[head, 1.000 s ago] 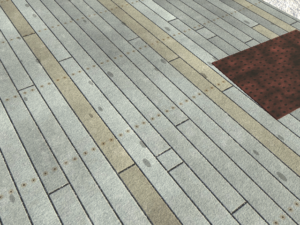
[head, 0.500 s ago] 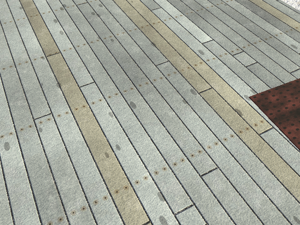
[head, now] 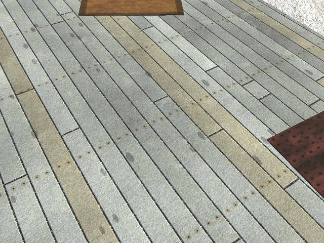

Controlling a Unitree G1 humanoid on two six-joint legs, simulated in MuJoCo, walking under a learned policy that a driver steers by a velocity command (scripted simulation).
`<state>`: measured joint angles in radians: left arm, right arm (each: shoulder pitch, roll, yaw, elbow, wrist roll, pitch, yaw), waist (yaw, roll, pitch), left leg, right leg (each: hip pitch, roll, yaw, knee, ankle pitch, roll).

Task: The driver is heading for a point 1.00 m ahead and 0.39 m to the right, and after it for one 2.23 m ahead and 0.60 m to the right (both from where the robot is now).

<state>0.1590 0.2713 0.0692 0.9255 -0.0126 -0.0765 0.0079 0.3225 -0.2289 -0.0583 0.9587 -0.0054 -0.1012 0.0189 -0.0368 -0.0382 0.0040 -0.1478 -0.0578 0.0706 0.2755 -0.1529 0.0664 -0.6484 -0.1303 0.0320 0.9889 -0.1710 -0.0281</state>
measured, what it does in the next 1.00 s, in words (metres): walks ahead: right foot, then left foot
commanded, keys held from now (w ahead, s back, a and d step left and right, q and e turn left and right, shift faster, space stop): w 0.46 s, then w+e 0.54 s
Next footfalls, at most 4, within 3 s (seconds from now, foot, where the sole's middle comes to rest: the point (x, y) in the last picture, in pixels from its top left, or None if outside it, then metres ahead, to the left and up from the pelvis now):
0.30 right None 0.35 -0.16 -0.79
0.82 left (142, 209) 0.65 0.07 -0.79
1.36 right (214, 173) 0.83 -0.27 -0.79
1.84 left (206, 117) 1.18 -0.28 -0.79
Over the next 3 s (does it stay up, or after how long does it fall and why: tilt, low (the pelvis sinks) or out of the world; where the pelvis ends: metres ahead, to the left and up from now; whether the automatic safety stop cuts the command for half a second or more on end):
stays up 1.52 -0.50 -0.01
